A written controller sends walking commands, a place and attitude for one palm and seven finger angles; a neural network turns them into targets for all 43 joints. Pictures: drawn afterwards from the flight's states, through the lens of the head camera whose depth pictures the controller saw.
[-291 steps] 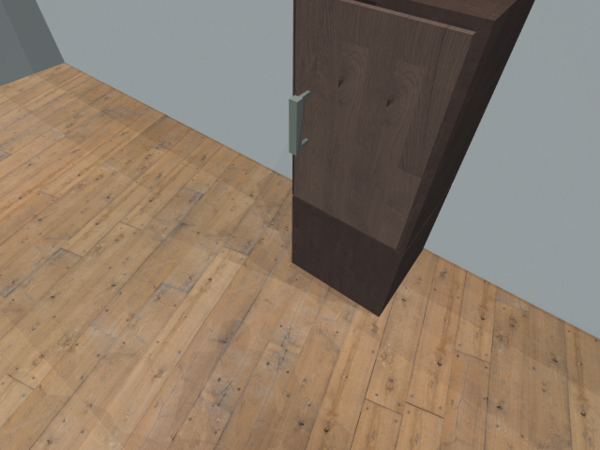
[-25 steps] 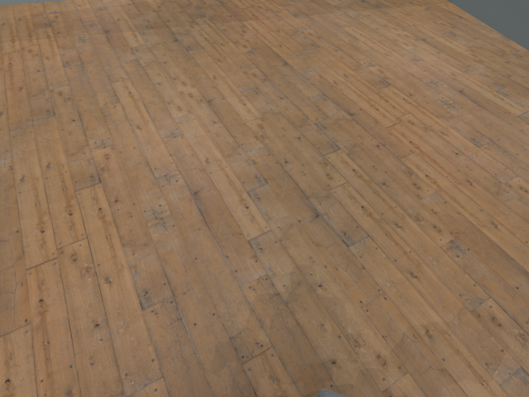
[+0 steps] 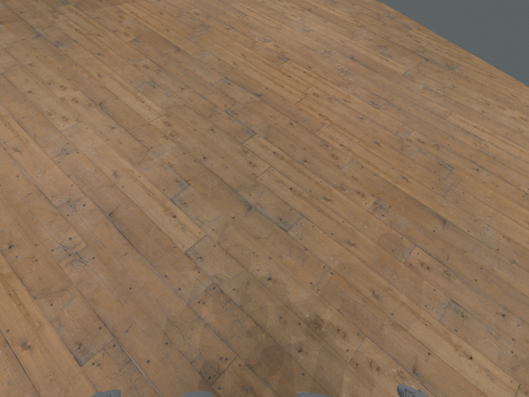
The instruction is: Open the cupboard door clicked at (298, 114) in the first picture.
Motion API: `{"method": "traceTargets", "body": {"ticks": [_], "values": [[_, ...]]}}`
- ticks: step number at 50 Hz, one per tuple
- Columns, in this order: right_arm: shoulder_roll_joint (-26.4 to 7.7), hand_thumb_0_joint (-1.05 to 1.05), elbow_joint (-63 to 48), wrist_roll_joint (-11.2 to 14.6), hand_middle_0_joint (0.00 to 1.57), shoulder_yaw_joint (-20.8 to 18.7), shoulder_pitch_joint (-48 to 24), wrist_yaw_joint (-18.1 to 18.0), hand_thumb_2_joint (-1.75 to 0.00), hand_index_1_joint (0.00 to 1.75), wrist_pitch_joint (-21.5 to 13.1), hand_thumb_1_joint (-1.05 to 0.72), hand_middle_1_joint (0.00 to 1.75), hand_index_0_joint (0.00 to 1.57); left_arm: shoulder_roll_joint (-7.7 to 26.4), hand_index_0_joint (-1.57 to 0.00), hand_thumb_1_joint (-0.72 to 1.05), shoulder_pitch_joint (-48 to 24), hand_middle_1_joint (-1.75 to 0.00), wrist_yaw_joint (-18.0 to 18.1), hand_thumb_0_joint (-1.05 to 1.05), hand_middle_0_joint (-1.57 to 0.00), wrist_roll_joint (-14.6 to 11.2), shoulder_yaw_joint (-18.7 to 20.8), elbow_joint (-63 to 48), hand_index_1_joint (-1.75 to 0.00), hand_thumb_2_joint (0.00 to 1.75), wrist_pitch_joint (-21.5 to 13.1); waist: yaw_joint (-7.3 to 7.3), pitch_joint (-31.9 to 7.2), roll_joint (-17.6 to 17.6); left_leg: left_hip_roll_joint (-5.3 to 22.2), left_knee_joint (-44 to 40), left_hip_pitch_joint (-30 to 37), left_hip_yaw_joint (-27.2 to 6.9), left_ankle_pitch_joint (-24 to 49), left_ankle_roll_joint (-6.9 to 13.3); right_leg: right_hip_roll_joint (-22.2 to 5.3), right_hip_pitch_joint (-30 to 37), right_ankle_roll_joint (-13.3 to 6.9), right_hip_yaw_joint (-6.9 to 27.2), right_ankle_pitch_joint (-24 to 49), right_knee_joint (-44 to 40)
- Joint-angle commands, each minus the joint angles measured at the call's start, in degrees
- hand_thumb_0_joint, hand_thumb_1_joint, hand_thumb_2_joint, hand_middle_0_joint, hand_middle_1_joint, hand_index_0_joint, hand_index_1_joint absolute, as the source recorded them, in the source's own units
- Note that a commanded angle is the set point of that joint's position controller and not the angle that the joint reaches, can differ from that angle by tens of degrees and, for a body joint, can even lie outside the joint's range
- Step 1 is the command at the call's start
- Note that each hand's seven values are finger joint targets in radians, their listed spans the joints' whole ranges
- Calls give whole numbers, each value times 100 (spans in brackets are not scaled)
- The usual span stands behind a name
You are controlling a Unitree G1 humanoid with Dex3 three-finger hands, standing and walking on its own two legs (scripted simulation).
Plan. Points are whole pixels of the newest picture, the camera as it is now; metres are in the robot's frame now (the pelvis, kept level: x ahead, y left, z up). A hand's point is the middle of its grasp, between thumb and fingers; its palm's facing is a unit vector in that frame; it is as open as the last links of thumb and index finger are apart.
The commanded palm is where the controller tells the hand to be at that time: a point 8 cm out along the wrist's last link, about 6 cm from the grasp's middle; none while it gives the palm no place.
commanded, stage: turn to face it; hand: left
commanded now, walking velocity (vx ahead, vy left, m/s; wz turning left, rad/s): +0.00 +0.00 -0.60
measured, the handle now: out of the picture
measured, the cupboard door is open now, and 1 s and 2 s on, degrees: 0 0 0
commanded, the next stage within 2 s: none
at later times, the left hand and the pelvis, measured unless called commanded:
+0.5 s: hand (180, 371) +0.17 +0.14 -0.15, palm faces -0.32 -0.91 -0.25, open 7.4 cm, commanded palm none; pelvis +0.01 -0.01 +0.00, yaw -18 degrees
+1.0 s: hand (207, 321) +0.26 +0.11 -0.15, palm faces -0.58 -0.79 -0.21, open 7.4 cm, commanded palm none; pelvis +0.04 +0.01 +0.01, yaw -37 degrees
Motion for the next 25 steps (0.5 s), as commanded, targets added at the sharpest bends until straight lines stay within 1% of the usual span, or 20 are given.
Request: {"method": "traceTargets", "body": {"ticks": [1,2,3,4,6,9,11,12,13,14,15,16,17,18,19,20,21,22,24,25], "values": [[-1240,0,-474,-40,20,-242,250,-103,-90,30,-63,-90,30,20,434,-20,90,-220,-30,-133,0,-20,-24,117,-604,-30,90,-135,-60,-517,1287,1820,-1595,982,-1236,2470,849,-380,-948,179,-281,1,1917],[-1200,0,-473,-36,20,-237,216,-101,-90,30,-54,-90,30,20,369,-20,90,-234,-30,-162,0,-20,-32,91,-603,-30,90,-102,-49,-509,1258,1686,-1553,1002,-872,2535,782,-404,-840,208,-395,126,1726],[-1188,0,-449,-27,20,-239,268,-98,-90,30,-49,-90,30,20,324,-20,90,-237,-30,-181,0,-20,-34,73,-609,-30,90,-74,-64,-562,1355,1591,-1514,1127,-634,2608,745,-400,-774,225,-486,221,1525],[-1183,0,-412,-11,20,-246,353,-102,-90,30,-50,-90,30,20,310,-20,90,-272,-30,-200,0,-20,-26,63,-637,-30,90,-75,-105,-607,1362,1579,-1448,1283,-474,2729,736,-403,-742,229,-611,236,1300],[-1226,0,-318,-14,20,-284,582,-78,-90,30,-42,-90,30,20,259,-20,90,-487,-30,-211,0,-20,-32,36,-720,-30,90,-57,-215,-659,1355,1651,-1462,1369,-374,2738,757,-399,-614,223,-673,280,916],[-1285,0,-254,-15,20,-342,654,-39,-90,30,-16,-90,30,20,228,-20,90,-626,-30,-217,0,-20,-15,2,-789,-30,90,-89,-287,-691,1459,1758,-1334,1426,-117,2762,741,-369,-317,178,-863,300,182],[-1365,0,-222,-22,20,-391,637,-11,-90,30,-5,-90,30,20,211,-20,90,-651,-30,-211,0,-20,-17,-15,-821,-30,90,-114,-306,-732,1582,1819,-1180,1400,-43,2826,720,-309,-64,116,-958,318,-317],[-1402,0,-229,-20,20,-406,598,1,-90,30,6,-90,30,20,223,-20,90,-581,-30,-203,0,-20,-24,-22,-814,-30,90,-132,-271,-765,1601,1852,-1063,1369,3,2803,677,-277,134,67,-989,386,-640],[-1415,0,-220,-11,20,-418,577,11,-90,30,16,-90,30,20,249,-20,90,-470,-30,-194,0,-20,-23,-22,-786,-30,90,-151,-211,-791,1494,1815,-877,1261,95,2706,574,-224,440,13,-1039,705,-1092],[-1415,0,-212,9,20,-429,540,31,-90,30,34,-90,30,20,324,-20,90,-289,-30,-186,0,-20,-8,-6,-727,-30,90,-173,-112,-767,1385,1710,-586,1032,272,2458,394,-162,847,-29,-1139,1232,-1671],[-1375,0,-259,36,20,-442,434,45,-90,30,41,-90,30,20,471,-20,90,119,-30,-165,0,-20,-3,40,-625,-30,90,-204,113,-906,1078,1520,2,617,460,1904,156,-279,1551,-128,-961,1871,-2369],[-1050,0,-386,96,20,-383,404,79,-90,30,52,-90,30,20,996,-20,90,455,-30,-107,0,-20,40,128,-524,-30,90,-277,273,-1043,-266,970,1051,-432,859,356,-231,-1344,2487,-500,261,2930,-2912],[-761,0,-663,86,20,-276,49,77,-90,30,77,-90,30,20,1441,-20,90,701,-30,-34,0,-20,17,192,-435,-30,90,-310,421,-851,-1299,211,2355,-1646,633,-2135,-458,-2432,2532,-1158,1669,4924,-2912],[-818,0,-737,71,20,-248,-180,13,-90,30,132,-90,30,20,1492,-20,90,824,-30,30,0,-20,-30,198,-444,-30,90,-286,475,-766,-787,257,2997,-1887,-123,-2021,-426,-2455,2348,-1416,1569,5400,-2766],[-821,0,-690,84,20,-259,-166,-29,-90,30,136,-90,30,20,1301,-20,90,595,-30,116,0,-20,-21,227,-459,-30,90,-313,306,-866,-1273,298,3312,-2110,-321,-1798,-458,-2225,2439,-1434,1728,5358,-2725],[-947,0,-575,78,20,-274,-141,-35,-90,30,119,-90,30,20,1109,-20,90,333,-30,127,0,-20,-38,155,-523,-30,90,-315,213,-798,-1189,385,3388,-2097,-454,-1397,-496,-1976,2394,-1364,1365,5272,-2642],[-953,0,-489,79,20,-281,-85,-10,-90,30,122,-90,30,20,941,-20,90,101,-30,118,0,-20,-50,107,-590,-30,90,-310,64,-757,-872,396,3282,-1826,-415,-1035,-544,-1711,2146,-1244,953,5191,-2576],[-892,0,-417,72,20,-272,52,12,-90,30,136,-90,30,20,892,-20,90,-42,-30,116,0,-20,-35,92,-646,-30,90,-321,-46,-810,-717,347,3079,-1564,-337,-876,-573,-1599,1957,-1185,743,5056,-2571],[-817,0,-378,86,20,-263,139,34,-90,30,150,-90,30,20,923,-20,90,-191,-30,114,0,-20,13,111,-680,-30,90,-315,-110,-772,-530,240,2476,-1086,-231,-822,-569,-1516,1543,-1188,754,4365,-2640],[-757,0,-400,84,20,-254,99,46,-90,30,149,-90,30,20,965,-20,90,-135,-30,93,0,-20,19,119,-684,-30,90,-306,-64,-726,-426,130,2133,-945,-147,-769,-568,-1461,1397,-1192,818,4159,-2671]]}}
